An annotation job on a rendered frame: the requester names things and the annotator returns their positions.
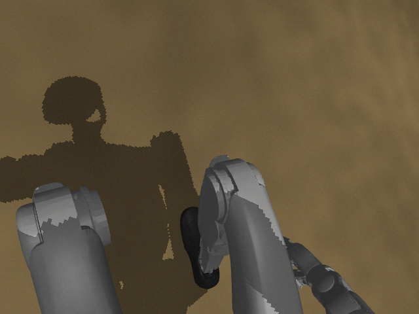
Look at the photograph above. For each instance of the right robot foot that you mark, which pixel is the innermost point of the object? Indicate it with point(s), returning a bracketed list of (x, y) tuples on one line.
[(191, 240)]

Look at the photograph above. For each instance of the right robot arm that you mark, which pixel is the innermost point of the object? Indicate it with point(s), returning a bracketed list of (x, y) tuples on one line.
[(333, 292)]

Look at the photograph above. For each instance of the right robot hand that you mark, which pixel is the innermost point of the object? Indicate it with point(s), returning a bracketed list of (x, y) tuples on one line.
[(302, 259)]

